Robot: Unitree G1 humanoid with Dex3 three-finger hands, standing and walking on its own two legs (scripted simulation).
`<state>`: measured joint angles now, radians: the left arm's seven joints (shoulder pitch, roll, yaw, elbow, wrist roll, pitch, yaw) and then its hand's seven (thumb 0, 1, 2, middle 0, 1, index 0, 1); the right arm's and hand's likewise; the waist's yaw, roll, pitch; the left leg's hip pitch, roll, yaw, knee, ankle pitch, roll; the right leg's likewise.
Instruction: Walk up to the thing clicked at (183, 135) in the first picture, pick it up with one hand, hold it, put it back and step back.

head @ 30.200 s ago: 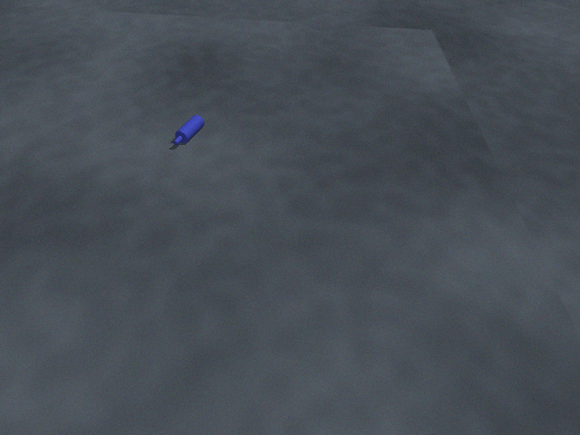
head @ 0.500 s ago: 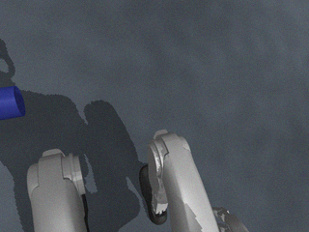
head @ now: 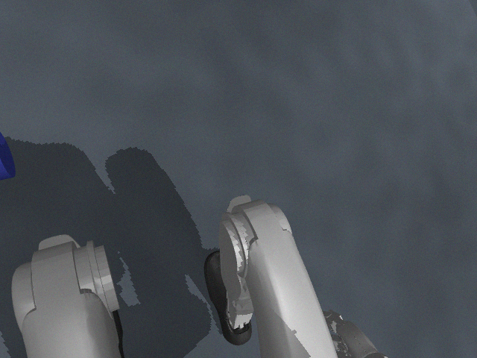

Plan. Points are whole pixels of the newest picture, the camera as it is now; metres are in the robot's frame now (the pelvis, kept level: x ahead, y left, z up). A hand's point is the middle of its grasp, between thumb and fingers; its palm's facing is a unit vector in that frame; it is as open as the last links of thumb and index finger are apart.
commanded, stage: rest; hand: left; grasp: from above
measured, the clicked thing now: out of the picture +0.43 +0.38 -0.25
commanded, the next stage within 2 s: open in 0.60 s
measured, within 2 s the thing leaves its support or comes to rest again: rests again in 1.12 s
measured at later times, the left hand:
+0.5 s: hand out of the picture +0.43 +0.34 -0.23, palm faces -0.45 -0.14 -0.88, open 10.6 cm
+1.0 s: hand out of the picture +0.44 +0.35 -0.23, palm faces -0.43 -0.13 -0.89, open 11.2 cm
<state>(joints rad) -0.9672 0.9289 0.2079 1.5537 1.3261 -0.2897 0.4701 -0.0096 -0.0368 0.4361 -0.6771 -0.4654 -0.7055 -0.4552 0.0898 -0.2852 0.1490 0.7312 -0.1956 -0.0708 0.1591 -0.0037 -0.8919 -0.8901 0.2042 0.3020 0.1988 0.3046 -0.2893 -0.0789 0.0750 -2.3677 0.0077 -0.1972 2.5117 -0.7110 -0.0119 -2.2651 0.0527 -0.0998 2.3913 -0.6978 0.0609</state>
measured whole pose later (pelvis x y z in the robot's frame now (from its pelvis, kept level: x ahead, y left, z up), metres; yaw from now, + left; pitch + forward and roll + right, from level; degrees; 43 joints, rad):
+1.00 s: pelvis -0.01 +0.00 -0.01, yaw -3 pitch +27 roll -13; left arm -1.01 1.05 0.16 1.69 1.33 -0.30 0.56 -0.01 -0.12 0.68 -0.49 -0.69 -0.51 -0.68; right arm 0.08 -0.33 0.27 0.69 -0.25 -0.16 0.19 0.00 -0.89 -0.89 0.20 0.30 0.20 0.30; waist -0.34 -0.13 0.13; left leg -2.36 0.01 -0.25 2.56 -0.70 -0.01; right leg -2.24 0.07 -0.14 2.39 -0.66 0.07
